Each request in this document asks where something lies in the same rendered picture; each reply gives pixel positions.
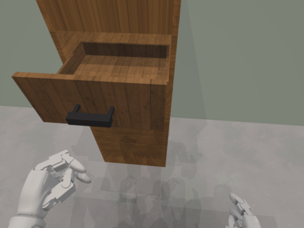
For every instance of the robot left hand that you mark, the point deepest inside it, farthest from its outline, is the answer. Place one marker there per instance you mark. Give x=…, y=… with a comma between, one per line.
x=35, y=199

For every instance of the robot right hand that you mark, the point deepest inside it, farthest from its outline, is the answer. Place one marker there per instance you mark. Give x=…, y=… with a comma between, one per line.
x=244, y=218

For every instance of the handle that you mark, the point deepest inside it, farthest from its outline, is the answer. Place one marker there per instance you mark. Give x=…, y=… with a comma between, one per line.
x=88, y=119

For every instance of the drawer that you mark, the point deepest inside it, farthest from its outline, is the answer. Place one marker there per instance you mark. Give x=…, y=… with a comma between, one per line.
x=132, y=77

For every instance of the robot left forearm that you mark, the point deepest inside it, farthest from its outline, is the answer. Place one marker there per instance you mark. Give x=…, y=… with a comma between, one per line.
x=26, y=221

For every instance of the cabinet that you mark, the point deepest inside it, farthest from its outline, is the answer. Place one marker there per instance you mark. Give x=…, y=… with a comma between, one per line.
x=121, y=21

